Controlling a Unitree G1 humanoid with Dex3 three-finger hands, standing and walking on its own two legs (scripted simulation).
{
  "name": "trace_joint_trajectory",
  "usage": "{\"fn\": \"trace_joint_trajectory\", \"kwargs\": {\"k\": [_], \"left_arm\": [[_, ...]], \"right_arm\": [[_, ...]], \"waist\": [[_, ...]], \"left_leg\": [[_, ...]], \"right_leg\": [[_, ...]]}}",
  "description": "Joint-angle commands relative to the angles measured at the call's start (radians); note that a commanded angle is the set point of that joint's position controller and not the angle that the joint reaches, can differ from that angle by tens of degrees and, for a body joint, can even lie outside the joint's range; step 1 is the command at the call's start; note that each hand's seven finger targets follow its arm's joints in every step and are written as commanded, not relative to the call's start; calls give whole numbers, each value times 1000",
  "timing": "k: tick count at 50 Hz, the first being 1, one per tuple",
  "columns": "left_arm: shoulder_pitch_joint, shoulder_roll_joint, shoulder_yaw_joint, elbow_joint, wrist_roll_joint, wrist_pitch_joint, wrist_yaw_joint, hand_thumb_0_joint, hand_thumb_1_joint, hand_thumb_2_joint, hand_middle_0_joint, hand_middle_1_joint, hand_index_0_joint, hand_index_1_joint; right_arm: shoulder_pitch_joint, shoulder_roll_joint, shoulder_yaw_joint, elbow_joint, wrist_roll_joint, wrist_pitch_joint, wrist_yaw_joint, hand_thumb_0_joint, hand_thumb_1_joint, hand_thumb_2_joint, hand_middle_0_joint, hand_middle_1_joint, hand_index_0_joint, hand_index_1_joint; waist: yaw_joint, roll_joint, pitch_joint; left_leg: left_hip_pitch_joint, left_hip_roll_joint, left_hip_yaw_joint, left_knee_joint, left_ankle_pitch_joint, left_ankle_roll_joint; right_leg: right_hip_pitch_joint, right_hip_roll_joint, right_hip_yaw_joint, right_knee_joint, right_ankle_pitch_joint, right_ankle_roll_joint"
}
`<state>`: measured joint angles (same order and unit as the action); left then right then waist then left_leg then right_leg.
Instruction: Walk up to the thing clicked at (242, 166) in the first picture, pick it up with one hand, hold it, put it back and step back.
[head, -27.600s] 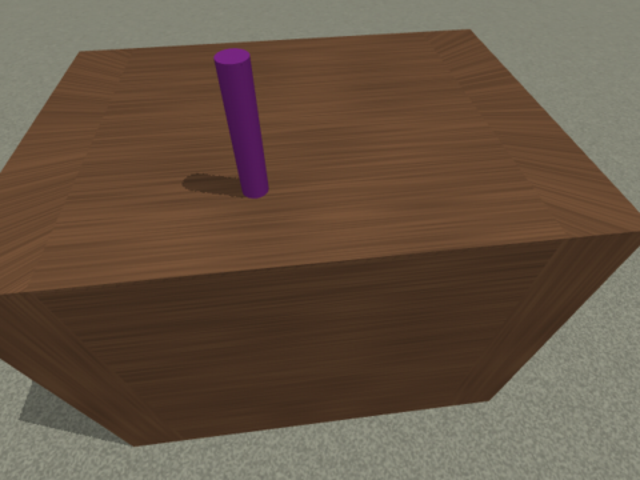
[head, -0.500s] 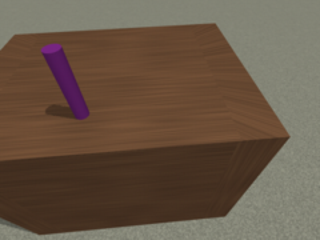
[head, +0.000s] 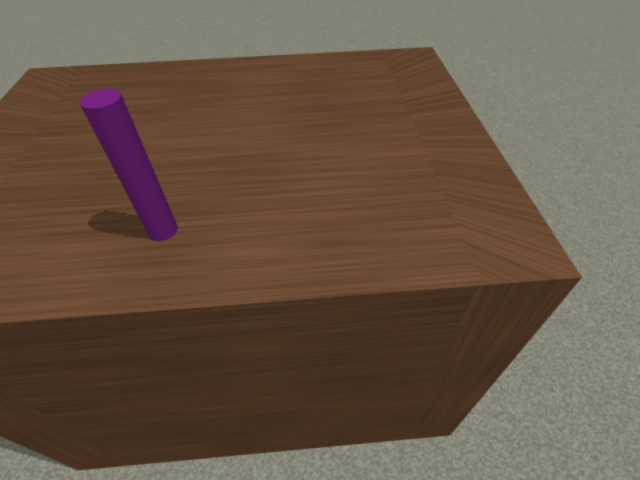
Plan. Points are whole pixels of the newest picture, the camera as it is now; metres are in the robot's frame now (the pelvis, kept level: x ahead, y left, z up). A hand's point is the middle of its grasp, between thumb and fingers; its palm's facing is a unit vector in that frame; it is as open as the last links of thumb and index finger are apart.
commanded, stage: stand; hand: left
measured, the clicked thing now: (136, 174) +0.49 +0.26 +0.13
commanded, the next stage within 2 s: none
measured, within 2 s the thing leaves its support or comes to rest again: neither
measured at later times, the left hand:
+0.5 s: hand out of the picture +0.08 +0.25 -0.15, palm faces -0.03 -0.93 -0.36, open 7.4 cm
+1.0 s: hand out of the picture +0.08 +0.25 -0.16, palm faces -0.03 -0.94 -0.35, open 7.4 cm
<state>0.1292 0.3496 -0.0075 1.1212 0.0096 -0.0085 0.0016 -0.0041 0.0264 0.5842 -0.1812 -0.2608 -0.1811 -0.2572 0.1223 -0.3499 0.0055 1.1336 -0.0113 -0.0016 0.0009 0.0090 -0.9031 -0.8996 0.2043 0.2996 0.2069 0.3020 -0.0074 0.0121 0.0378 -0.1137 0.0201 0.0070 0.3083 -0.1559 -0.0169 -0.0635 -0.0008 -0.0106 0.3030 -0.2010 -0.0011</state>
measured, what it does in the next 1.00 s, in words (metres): stands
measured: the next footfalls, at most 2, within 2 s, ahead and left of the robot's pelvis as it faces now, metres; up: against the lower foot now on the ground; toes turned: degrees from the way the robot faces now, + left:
none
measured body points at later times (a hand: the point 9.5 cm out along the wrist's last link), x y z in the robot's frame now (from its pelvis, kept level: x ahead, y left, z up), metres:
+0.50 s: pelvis +0.01 +0.00 +0.00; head +0.01 -0.01 +0.45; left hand +0.08 +0.30 -0.13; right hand +0.08 -0.30 -0.14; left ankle +0.01 +0.13 -0.75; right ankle -0.02 -0.12 -0.75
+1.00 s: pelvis +0.01 +0.00 +0.00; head +0.02 -0.01 +0.45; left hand +0.08 +0.30 -0.13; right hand +0.08 -0.30 -0.14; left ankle +0.01 +0.13 -0.75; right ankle -0.02 -0.12 -0.75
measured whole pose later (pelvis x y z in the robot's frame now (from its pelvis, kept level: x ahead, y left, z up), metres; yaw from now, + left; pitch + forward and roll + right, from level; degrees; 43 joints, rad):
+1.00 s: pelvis +0.01 +0.00 +0.00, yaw +0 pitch -2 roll +0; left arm 0.13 0.35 0.00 1.12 0.01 -0.01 0.00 0.00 0.90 0.90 -0.20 -0.30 -0.20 -0.30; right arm 0.12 -0.35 0.01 1.13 -0.01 -0.01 0.00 0.01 -0.90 -0.90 0.20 0.30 0.21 0.30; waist 0.00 0.01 0.05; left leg -0.10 0.02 0.01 0.30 -0.17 -0.02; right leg -0.05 0.00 -0.01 0.30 -0.21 -0.01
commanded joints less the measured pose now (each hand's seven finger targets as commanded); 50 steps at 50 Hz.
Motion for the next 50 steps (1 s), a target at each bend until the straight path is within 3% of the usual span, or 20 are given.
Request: {"fn": "trace_joint_trajectory", "kwargs": {"k": [1, 4, 19, 28, 38, 44, 50], "left_arm": [[-26, 224, 39, -53, 3, -24, 16, 0, 727, 900, -200, -300, -200, -301], [-31, 223, 41, -56, -1, -25, 14, 0, 900, 900, -200, -300, -200, -301], [-29, 216, 39, -55, 0, -21, 15, 0, 900, 900, -200, -300, -200, -301], [-28, 220, 41, -58, 1, -23, 14, 0, 900, 900, -200, -300, -200, -301], [-27, 218, 42, -59, 0, -23, 15, 0, 900, 900, -200, -300, -200, -301], [-29, 221, 45, -56, -1, -22, 14, 0, 900, 900, -200, -300, -200, -301], [-23, 218, 44, -57, 0, -24, 15, 0, 900, 900, -200, -300, -200, -301]], "right_arm": [[-40, -208, -37, -60, 1, -20, -9, 0, -900, -900, 200, 300, 200, 300], [-28, -210, -33, -59, 0, -26, -11, 0, -900, -900, 200, 300, 200, 300], [-34, -210, -33, -61, 1, -25, -14, 0, -900, -900, 200, 300, 200, 300], [-34, -211, -34, -62, 1, -23, -13, 0, -900, -900, 200, 300, 200, 300], [-39, -209, -36, -63, 2, -27, -13, 0, -900, -900, 200, 300, 200, 300], [-33, -207, -32, -60, 2, -25, -13, 0, -900, -900, 200, 300, 200, 300], [-35, -211, -36, -64, 2, -25, -14, 0, -900, -900, 200, 300, 200, 300]], "waist": [[1, -17, -34], [0, 4, -58], [5, -11, -66], [4, -14, -52], [4, -11, -65], [3, -13, -38], [5, -16, -55]], "left_leg": [[32, 109, -97, -44, 95, 32], [39, 113, -96, -39, 124, 33], [49, 116, -96, -30, 178, 32], [51, 112, -93, -31, 134, 32], [60, 115, -90, -27, 186, 30], [50, 113, -92, -40, 135, 30], [57, 115, -89, -28, 168, 34]], "right_leg": [[-52, -126, 98, -68, 121, -19], [-34, -134, 108, -57, 157, -21], [-22, -133, 94, -43, 200, -21], [-38, -132, 99, -62, 166, -19], [-17, -134, 94, -48, 222, -21], [-40, -131, 99, -59, 164, -20], [-22, -134, 96, -52, 203, -22]]}}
